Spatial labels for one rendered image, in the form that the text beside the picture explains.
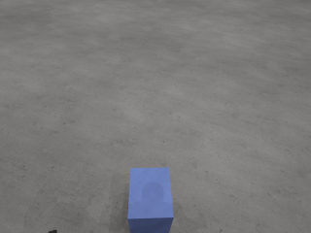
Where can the carton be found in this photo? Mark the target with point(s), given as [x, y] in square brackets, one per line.
[150, 206]

